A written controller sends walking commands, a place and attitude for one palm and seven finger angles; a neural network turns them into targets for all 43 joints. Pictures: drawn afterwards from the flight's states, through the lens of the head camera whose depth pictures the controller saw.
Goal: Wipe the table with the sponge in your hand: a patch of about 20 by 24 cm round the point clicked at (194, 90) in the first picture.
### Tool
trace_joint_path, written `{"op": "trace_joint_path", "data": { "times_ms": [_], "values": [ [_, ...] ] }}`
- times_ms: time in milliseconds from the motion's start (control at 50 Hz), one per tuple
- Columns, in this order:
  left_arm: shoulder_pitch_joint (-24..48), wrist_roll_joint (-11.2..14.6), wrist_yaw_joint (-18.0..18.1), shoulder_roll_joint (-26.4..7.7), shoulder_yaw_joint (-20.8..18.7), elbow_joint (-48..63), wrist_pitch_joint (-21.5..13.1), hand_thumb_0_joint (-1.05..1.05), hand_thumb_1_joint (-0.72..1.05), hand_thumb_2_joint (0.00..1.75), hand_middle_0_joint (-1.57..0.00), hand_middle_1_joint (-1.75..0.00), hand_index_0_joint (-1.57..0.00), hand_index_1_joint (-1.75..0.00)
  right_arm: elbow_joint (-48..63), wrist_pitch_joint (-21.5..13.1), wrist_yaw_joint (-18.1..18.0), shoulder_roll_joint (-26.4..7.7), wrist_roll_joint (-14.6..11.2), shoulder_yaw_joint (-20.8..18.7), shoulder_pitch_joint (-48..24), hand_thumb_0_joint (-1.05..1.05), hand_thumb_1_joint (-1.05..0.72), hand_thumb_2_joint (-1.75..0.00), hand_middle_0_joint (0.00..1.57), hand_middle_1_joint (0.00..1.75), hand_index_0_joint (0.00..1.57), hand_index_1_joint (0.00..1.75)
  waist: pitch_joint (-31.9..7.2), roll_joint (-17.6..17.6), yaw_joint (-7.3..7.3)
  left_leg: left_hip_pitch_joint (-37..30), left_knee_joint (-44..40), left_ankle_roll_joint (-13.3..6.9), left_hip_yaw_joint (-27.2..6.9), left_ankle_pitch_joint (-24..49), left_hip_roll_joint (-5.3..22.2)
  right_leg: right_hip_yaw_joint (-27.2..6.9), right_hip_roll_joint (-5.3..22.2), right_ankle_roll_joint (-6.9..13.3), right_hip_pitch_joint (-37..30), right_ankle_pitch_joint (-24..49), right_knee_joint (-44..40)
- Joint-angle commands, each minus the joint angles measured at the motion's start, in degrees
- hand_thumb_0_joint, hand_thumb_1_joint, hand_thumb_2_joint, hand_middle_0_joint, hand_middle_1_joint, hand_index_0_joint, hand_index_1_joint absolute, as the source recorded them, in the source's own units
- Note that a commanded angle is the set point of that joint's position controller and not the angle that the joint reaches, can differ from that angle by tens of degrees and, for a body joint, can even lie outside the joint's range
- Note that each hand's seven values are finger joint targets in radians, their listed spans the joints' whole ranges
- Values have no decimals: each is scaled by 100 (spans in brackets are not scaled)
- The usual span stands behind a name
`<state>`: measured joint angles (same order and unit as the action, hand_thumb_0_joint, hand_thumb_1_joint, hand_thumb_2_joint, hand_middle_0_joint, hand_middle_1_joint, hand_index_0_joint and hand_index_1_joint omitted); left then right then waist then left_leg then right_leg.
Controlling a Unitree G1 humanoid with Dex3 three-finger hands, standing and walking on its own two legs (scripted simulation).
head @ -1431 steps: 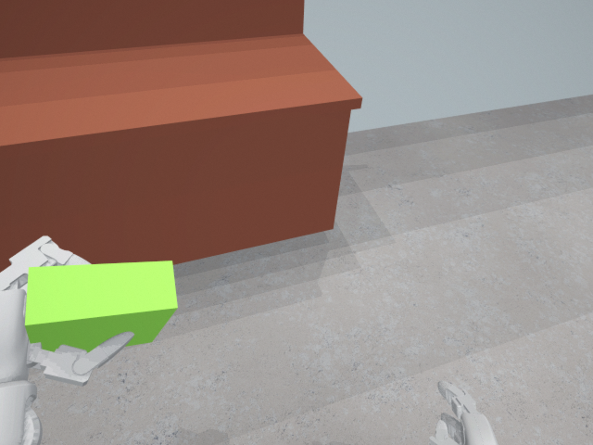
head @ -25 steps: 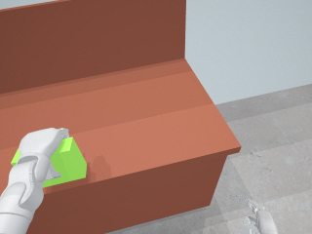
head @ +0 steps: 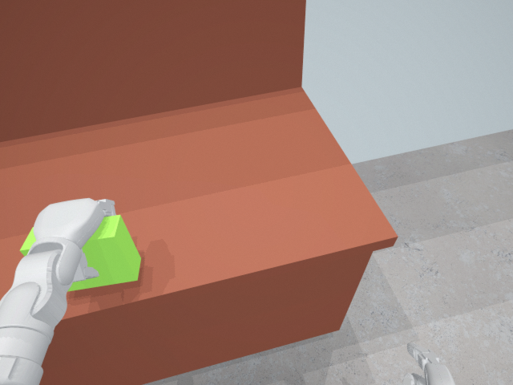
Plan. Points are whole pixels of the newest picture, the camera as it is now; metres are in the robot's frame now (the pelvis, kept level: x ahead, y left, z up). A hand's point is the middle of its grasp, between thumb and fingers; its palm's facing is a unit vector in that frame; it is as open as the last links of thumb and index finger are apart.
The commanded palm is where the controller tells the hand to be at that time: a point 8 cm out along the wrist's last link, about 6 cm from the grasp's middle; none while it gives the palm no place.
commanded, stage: move the sponge above the wiping area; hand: left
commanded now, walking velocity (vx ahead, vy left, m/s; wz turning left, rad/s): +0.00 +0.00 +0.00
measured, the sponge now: (92, 261) +0.28 +0.33 +0.01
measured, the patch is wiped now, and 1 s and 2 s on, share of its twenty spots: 0.00 0.00 0.00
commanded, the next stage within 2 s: none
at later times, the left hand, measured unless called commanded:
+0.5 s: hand (98, 239) +0.31 +0.31 +0.05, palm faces -0.13 -0.05 -0.99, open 9.4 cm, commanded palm +0.30 +0.34 +0.14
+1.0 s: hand (98, 236) +0.31 +0.31 +0.06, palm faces -0.10 -0.02 -0.99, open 9.4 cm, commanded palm +0.29 +0.35 +0.14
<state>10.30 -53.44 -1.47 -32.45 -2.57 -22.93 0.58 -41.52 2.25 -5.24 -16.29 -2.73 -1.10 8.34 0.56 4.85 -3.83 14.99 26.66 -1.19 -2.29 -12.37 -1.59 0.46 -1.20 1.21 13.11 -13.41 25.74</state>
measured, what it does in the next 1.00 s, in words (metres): stands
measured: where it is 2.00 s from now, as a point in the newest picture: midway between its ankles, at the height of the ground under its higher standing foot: outside the picture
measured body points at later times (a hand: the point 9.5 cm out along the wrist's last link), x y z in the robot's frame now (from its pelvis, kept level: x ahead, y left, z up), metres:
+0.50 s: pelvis +0.01 +0.01 +0.00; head +0.03 -0.01 +0.45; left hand +0.31 +0.31 +0.11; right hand +0.18 -0.23 -0.12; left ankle +0.02 +0.11 -0.74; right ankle +0.00 -0.11 -0.74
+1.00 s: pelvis +0.01 +0.00 +0.00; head +0.04 -0.01 +0.45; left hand +0.31 +0.30 +0.11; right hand +0.18 -0.25 -0.12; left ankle +0.02 +0.11 -0.74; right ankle +0.00 -0.11 -0.74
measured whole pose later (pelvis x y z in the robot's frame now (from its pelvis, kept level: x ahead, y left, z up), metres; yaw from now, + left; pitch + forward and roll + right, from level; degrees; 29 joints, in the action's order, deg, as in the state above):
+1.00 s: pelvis +0.01 +0.00 +0.00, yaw +0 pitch +2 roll -1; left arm 6.4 -54.7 0.9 -32.6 -4.1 -15.8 -7.7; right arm -41.0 3.2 -5.1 -16.2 -1.9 -2.0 9.2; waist 0.8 3.8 -4.8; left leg 15.1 27.5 -1.4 -2.1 -13.9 -1.4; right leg 0.2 -1.4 1.0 12.5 -14.0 24.9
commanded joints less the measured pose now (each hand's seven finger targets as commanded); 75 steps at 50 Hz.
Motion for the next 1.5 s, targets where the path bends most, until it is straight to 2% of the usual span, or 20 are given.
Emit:
{"op": "trace_joint_path", "data": {
  "times_ms": [0, 60, 120, 220, 280, 340, 440, 460, 560, 680, 780, 900, 960, 1040, 1160, 1260, 1320, 1360, 1380, 1480],
  "values": [
    [2390, -264, 827, -2444, -1508, 1392, -378, 0, 10, 130, -120, -160, -120, -160, 715, -265, -30, -639, 50, -317, -365, 0, -90, -90, 20, 30, 20, 30, -1749, 354, -67, -710, -210, -142, 31, 1223, -80, -85, -132, 255, -201, 950, -227],
    [2201, -258, 1137, -2696, -1853, 1317, -110, 0, 10, 130, -120, -160, -120, -160, 759, -197, 42, -653, 41, -305, -492, 0, -90, -90, 20, 30, 20, 30, -1894, 611, -247, -550, -257, -38, 29, 1463, -76, -136, -141, 317, -422, 1108, -185],
    [2033, -82, 1174, -2130, -1356, 817, 421, 0, 10, 130, -120, -160, -120, -160, 733, -136, 111, -659, -17, -288, -490, 0, -90, -90, 20, 30, 20, 30, -1829, 275, -149, -411, -300, 13, 70, 1349, -31, -12, -109, 256, -431, 1090, -198],
    [1307, 140, 527, -1502, -585, 474, 1106, 0, 10, 130, -120, -160, -120, -160, 857, 39, 157, -764, -119, -218, -635, 0, -90, -90, 20, 30, 20, 30, -1582, -365, -1, -366, -375, -76, 52, 1172, -42, 13, -77, 174, -562, 1160, -348],
    [1598, 167, 114, -1165, -99, 869, 973, 0, 10, 130, -120, -160, -120, -160, 986, 39, 139, -734, -127, -169, -683, 0, -90, -90, 20, 30, 20, 30, -1358, -389, 154, -561, -388, -159, -53, 953, -26, 28, -100, 160, -307, 896, -439],
    [2177, 87, 54, -1319, -164, 1500, 448, 0, 10, 130, -120, -160, -120, -160, 995, -30, 78, -685, -51, -202, -587, 0, -90, -90, 20, 30, 20, 30, -1373, -247, 189, -871, -374, -198, -191, 797, 12, 28, -137, 170, -19, 634, -477],
    [2560, -286, 720, -2280, -1271, 1940, -219, 0, 10, 130, -120, -160, -120, -160, 791, -147, 6, -633, 65, -275, -392, 0, -90, -90, 20, 30, 20, 30, -1672, 432, -22, -1047, -306, -8, -265, 1512, 57, -11, -189, 278, -49, 870, -273],
    [2701, -373, 866, -2617, -1557, 2049, -197, 0, 10, 130, -120, -160, -120, -160, 792, -138, 7, -644, 84, -263, -461, 0, -90, -90, 20, 30, 20, 30, -1764, 631, -137, -990, -330, 49, -262, 1612, 48, -63, -218, 321, -135, 900, -244],
    [2269, -180, 1307, -2436, -1589, 1231, 499, 0, 10, 130, -120, -160, -120, -160, 676, -23, 124, -642, 14, -232, -639, 0, -90, -90, 20, 30, 20, 30, -1976, 495, -245, -647, -330, 115, 30, 1731, -38, -142, -160, 347, -627, 1260, -271],
    [1423, 199, 311, -1358, -310, 154, 1473, 0, 10, 130, -120, -160, -120, -160, 778, 203, 165, -772, -155, -110, -752, 0, -90, -90, 20, 30, 20, 30, -1410, -504, 105, -374, -387, -99, 124, 1225, -83, -36, -56, 161, -718, 1424, -494],
    [2004, 189, -485, -1635, -263, 813, 695, 0, 10, 130, -120, -160, -120, -160, 948, 133, 66, -773, -79, -118, -580, 0, -90, -90, 20, 30, 20, 30, -1381, -632, 284, -661, -176, -309, 97, 1132, -143, -84, -69, 124, -506, 1485, -557],
    [2024, -103, 466, -2443, -1514, 2356, -862, 0, 10, 130, -120, -160, -120, -160, 858, -174, -48, -583, 140, -302, -315, 0, -90, -90, 20, 30, 20, 30, -1893, 626, -78, -1243, 7, -166, -52, 2226, -25, -93, -171, 270, -236, 1541, -282],
    [2023, -214, 1103, -3049, -2335, 1975, -643, 0, 10, 130, -120, -160, -120, -160, 718, -115, 31, -653, 111, -336, -362, 0, -90, -90, 20, 30, 20, 30, -1818, 644, -264, -771, -45, -19, -35, 2258, -29, -163, -184, 356, -357, 1616, -158],
    [1874, 35, 1501, -2334, -1716, 1001, 359, 0, 10, 130, -120, -160, -120, -160, 602, 18, 147, -674, -16, -325, -568, 0, -90, -90, 20, 30, 20, 30, -1931, 301, -253, -390, -147, 45, 163, 1726, -53, -116, -89, 287, -593, 1541, -166],
    [1583, 256, 242, -1313, -117, -59, 1562, 0, 10, 130, -120, -160, -120, -160, 767, 225, 125, -825, -229, -129, -853, 0, -90, -90, 20, 30, 20, 30, -1360, -493, 192, -266, -347, -155, 126, 927, -123, -87, -52, 146, -593, 1219, -509],
    [2554, 136, -499, -1714, -171, 914, 536, 0, 10, 130, -120, -160, -120, -160, 953, 80, 14, -776, -87, -107, -596, 0, -90, -90, 20, 30, 20, 30, -1361, -581, 343, -670, -201, -328, 34, 806, -118, -112, -99, 132, -261, 1037, -608],
    [2624, 15, -86, -2084, -815, 1724, -443, 0, 10, 130, -120, -160, -120, -160, 903, -80, -36, -640, 53, -210, -354, 0, -90, -90, 20, 30, 20, 30, -1715, 55, 122, -1072, -137, -287, -82, 1250, -79, -71, -159, 222, -190, 1062, -444],
    [2326, -166, 379, -2891, -1755, 2137, -826, 0, 10, 130, -120, -160, -120, -160, 904, -127, -50, -647, 124, -259, -345, 0, -90, -90, 20, 30, 20, 30, -1945, 581, -172, -1067, -150, -158, -134, 1773, -35, -138, -196, 305, -370, 1274, -325],
    [2347, -265, 639, -2751, -1779, 2152, -887, 0, 10, 130, -120, -160, -120, -160, 838, -152, -33, -561, 116, -269, -322, 0, -90, -90, 20, 30, 20, 30, -2019, 766, -168, -1049, -104, -63, -115, 2074, -14, -79, -182, 313, -356, 1344, -200],
    [1702, -59, 1540, -2433, -1941, 1543, 150, 0, 10, 130, -120, -160, -120, -160, 757, 13, 202, -584, 41, -310, -595, 0, -90, -90, 20, 30, 20, 30, -1998, 490, -385, -487, -170, 137, 84, 2099, 5, -91, -130, 340, -707, 1558, -109]
  ]
}}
